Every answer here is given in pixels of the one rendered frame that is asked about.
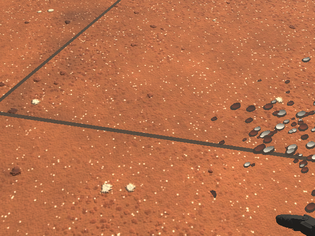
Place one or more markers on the right robot hand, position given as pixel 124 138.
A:
pixel 303 223

